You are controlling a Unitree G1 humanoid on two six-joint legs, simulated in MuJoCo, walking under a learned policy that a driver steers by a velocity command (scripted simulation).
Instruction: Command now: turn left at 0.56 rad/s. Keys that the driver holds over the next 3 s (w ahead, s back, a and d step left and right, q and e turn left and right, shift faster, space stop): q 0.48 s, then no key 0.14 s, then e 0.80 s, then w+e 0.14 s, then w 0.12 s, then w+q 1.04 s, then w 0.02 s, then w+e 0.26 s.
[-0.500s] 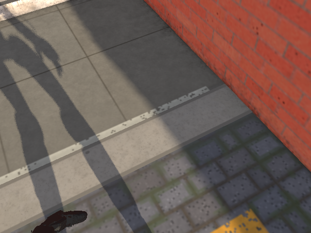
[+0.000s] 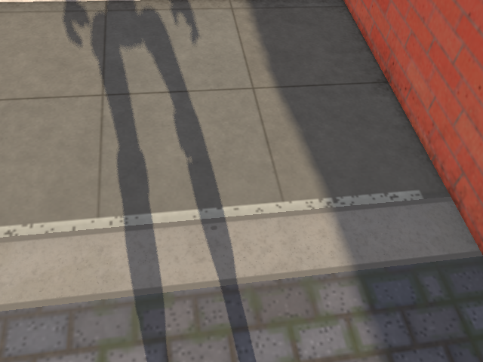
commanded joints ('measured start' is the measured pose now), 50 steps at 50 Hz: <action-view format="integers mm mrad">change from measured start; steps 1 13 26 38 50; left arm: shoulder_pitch -55 67 24 29 51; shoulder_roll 43 97 136 95 55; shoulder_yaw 2 17 11 -33 -18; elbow -80 -49 -94 -28 -74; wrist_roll -4 -13 0 -17 -24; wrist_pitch -21 -60 -16 -23 29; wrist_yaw -2 -50 -8 -49 -38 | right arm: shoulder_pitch -25 -91 -108 -91 -138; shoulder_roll -164 -160 -89 -103 -120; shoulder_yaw -48 -59 -40 -18 -43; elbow -83 -132 -144 -96 -47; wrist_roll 7 32 15 -47 -19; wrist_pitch -11 28 32 -19 -11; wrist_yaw -16 -7 16 18 -16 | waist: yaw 0 44 57 10 -9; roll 148 150 -141 208 151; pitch -136 -148 -84 -93 -65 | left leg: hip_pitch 224 61 -230 255 247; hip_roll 220 100 53 288 342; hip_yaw -282 -405 35 -154 13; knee -133 -5 452 -167 -167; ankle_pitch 227 145 -209 276 319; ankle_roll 147 79 -166 146 187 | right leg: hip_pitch -60 434 543 184 123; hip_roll -8 -31 -280 -97 -85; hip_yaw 50 65 60 -18 -43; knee -128 -736 -766 -345 -196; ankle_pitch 29 200 493 -176 -111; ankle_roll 15 -61 -286 14 38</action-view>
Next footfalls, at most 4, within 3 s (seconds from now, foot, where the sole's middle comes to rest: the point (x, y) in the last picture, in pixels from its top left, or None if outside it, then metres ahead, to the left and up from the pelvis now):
0.26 right None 0.07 -0.14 -0.78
0.68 left None -0.02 0.12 -0.78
1.16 right None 0.02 -0.11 -0.78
1.68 left None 0.08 0.10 -0.78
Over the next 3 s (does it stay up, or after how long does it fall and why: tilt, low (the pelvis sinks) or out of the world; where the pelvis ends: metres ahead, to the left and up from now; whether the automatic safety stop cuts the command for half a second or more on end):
stays up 0.65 0.05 0.00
